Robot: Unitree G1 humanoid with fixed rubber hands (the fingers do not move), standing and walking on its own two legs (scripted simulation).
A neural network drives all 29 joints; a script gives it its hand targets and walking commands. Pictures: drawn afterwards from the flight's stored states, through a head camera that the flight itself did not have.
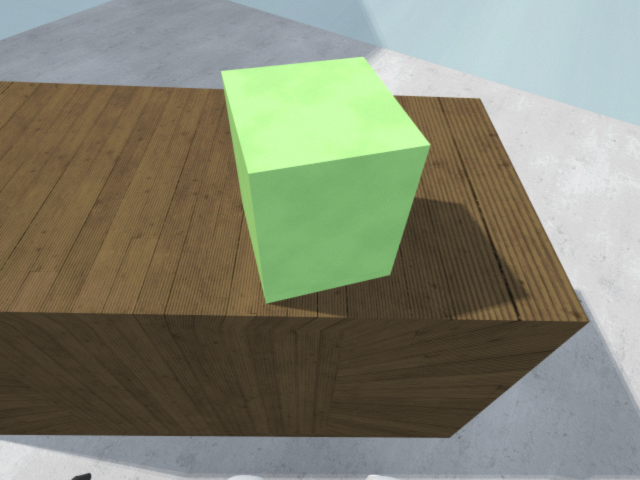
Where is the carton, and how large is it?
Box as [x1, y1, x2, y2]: [221, 57, 429, 303]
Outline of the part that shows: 363,57 221,71 242,202 266,303 383,276 390,273 428,151 429,143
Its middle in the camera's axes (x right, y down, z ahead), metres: -0.01 -0.09 +0.56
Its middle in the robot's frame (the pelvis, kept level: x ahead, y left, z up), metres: +0.49 +0.03 +0.09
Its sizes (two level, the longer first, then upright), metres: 0.210 0.200 0.250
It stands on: a pedestal, 0.71 m high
